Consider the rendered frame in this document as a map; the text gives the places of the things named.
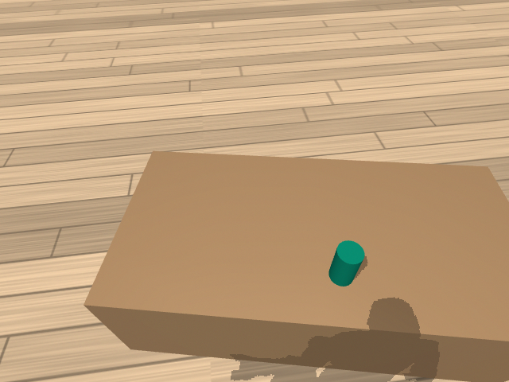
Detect can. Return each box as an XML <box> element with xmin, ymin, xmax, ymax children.
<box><xmin>328</xmin><ymin>240</ymin><xmax>365</xmax><ymax>287</ymax></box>

